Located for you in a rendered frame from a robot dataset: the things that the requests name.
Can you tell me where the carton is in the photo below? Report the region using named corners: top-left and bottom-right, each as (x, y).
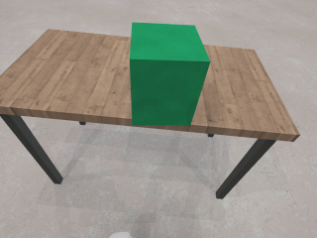
top-left (129, 22), bottom-right (211, 126)

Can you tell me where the table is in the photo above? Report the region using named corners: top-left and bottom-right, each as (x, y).
top-left (0, 29), bottom-right (300, 199)

